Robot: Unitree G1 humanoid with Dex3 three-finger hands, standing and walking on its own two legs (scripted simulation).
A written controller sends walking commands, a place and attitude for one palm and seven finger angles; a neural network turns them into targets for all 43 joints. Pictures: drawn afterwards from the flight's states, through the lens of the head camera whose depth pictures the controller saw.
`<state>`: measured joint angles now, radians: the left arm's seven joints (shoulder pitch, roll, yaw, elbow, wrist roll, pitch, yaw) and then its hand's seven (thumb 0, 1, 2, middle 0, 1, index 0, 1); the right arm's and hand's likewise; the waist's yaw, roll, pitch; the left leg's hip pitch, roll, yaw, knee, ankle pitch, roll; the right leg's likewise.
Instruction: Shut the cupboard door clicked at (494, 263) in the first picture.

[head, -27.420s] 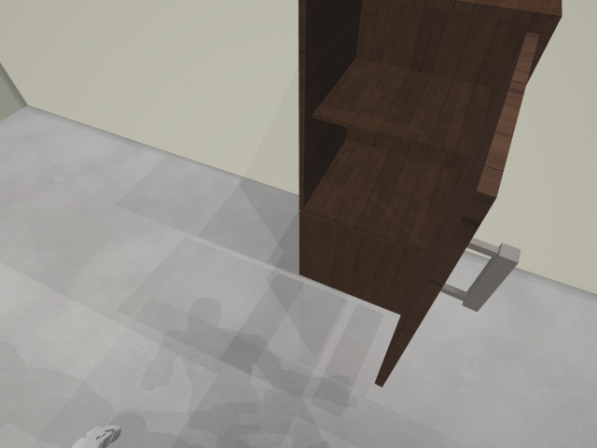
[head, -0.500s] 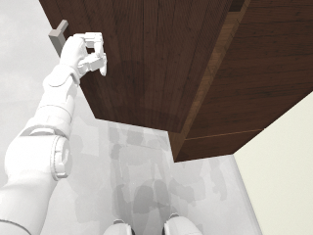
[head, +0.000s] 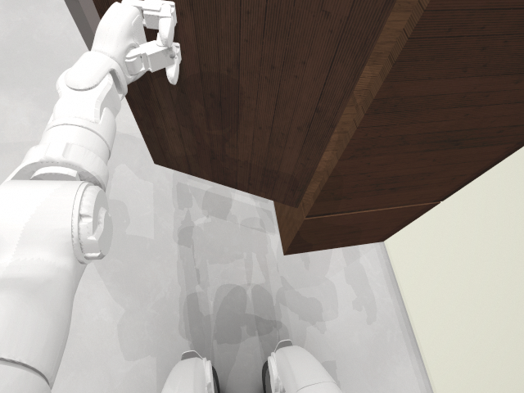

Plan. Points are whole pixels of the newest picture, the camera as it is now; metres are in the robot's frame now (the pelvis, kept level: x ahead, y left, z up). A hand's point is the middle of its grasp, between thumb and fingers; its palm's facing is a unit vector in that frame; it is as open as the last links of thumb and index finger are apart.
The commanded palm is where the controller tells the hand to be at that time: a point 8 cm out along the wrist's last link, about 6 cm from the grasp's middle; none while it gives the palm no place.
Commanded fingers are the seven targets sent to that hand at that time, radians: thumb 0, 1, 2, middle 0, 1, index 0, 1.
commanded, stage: push the door shut along its arc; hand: left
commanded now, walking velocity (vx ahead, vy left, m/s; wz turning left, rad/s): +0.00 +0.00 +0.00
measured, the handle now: (103, 29) +0.61 +0.13 +0.13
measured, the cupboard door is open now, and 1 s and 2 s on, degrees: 64 51 51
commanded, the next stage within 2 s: pull the fist back off the door in 0.22 s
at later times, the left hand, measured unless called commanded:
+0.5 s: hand (200, 27) +0.60 +0.00 +0.14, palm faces -0.04 -1.00 +0.03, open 3.2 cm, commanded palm +0.57 +0.04 +0.13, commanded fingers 0.00 0.90 0.90 -1.30 -1.50 -1.30 -1.50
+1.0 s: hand (204, 72) +0.52 +0.00 +0.13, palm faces -0.08 -1.00 -0.03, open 3.1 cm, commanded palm +0.49 +0.05 +0.13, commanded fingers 0.00 0.90 0.90 -1.30 -1.50 -1.30 -1.50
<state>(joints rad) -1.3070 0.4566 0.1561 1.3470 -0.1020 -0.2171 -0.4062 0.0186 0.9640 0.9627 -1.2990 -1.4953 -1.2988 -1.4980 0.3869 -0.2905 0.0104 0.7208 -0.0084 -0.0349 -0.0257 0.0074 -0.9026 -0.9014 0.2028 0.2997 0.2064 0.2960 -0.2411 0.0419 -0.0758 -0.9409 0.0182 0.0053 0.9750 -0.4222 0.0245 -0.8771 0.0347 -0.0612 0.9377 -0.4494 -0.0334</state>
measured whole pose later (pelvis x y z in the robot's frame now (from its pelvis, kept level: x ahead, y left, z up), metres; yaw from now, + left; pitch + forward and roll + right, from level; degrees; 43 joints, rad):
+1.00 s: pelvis +0.02 -0.02 +0.02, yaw -1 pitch +18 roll +0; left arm -0.98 0.16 0.17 1.14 -0.04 -0.37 0.10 0.01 0.90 0.90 -1.30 -1.50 -1.30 -1.50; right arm 0.45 -0.28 -0.05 0.67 -0.03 0.02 0.09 0.01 -0.91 -0.90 0.20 0.30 0.20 0.30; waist -0.16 0.05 -0.11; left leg -0.75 0.03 0.03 0.83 -0.39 0.00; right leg -0.71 0.05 -0.03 0.83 -0.43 -0.06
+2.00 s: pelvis +0.01 +0.00 +0.06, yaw +0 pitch -1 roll +0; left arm -0.07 0.23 0.00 0.07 -0.09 -0.07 0.01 0.01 0.90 0.90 -1.13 -1.31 -1.13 -1.31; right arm 0.14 -0.23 0.03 0.54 0.06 0.03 -0.05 0.01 -0.91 -0.90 0.20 0.30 0.20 0.30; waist 0.02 0.04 -0.04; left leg -0.24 -0.01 0.03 0.53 -0.28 0.03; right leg -0.20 0.01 -0.02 0.52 -0.31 -0.02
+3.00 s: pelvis +0.03 +0.01 +0.07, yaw +1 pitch -3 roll +0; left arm 0.48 0.36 0.33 -0.39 -0.08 -0.07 0.09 0.01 0.89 0.90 -0.21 -0.30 -0.21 -0.30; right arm 0.19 -0.22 0.02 0.62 0.02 -0.06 -0.07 0.02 -0.90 -0.90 0.20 0.30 0.20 0.30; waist 0.06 0.07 -0.02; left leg -0.13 -0.02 0.02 0.43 -0.26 0.03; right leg -0.07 0.01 -0.03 0.40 -0.28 -0.01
